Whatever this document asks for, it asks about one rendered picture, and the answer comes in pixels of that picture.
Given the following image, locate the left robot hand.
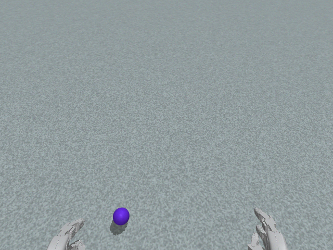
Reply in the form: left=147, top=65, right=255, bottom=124
left=46, top=218, right=85, bottom=250

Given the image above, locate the right robot hand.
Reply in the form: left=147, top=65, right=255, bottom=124
left=248, top=207, right=288, bottom=250

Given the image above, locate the ball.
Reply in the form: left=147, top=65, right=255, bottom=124
left=113, top=208, right=130, bottom=226

